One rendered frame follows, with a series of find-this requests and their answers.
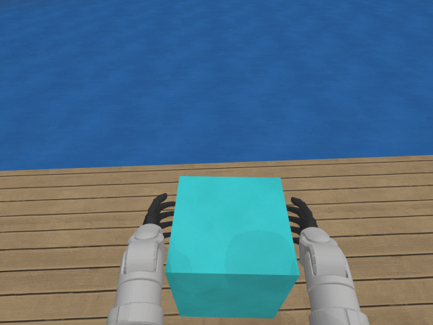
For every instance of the robot left hand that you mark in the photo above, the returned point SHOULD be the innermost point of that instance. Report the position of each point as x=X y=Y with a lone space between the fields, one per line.
x=154 y=216

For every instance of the robot left forearm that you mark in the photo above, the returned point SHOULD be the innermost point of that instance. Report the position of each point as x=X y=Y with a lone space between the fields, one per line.
x=140 y=280

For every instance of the robot right hand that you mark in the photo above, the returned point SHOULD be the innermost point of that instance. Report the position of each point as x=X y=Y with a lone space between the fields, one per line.
x=305 y=219

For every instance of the robot right forearm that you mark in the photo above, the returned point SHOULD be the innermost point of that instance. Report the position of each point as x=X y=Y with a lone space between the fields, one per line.
x=329 y=283

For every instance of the carton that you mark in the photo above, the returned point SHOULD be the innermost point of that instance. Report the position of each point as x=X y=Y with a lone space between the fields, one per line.
x=231 y=253

